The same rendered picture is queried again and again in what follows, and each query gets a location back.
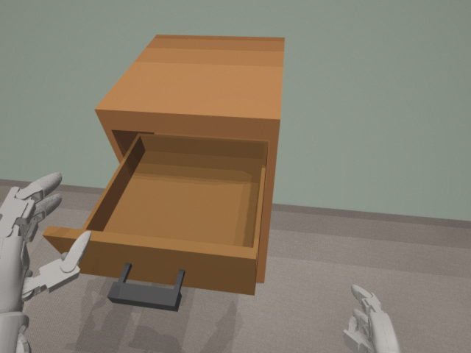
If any robot right hand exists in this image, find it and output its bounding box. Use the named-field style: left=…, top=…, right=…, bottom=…
left=344, top=285, right=401, bottom=353

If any handle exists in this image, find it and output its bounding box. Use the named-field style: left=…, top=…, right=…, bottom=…
left=107, top=263, right=185, bottom=312

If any robot left hand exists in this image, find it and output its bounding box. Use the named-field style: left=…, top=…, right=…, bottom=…
left=0, top=172, right=91, bottom=313

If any drawer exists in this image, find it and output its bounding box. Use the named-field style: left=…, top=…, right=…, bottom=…
left=42, top=133, right=268, bottom=296

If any cabinet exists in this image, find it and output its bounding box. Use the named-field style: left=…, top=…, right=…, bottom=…
left=95, top=35, right=285, bottom=283

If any robot left forearm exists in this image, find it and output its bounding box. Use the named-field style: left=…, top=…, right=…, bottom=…
left=0, top=312, right=32, bottom=353

